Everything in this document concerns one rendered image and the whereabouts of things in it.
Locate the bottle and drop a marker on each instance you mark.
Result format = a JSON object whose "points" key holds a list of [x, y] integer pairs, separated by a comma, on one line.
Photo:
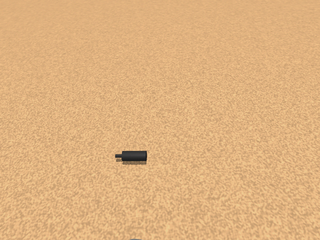
{"points": [[132, 156]]}

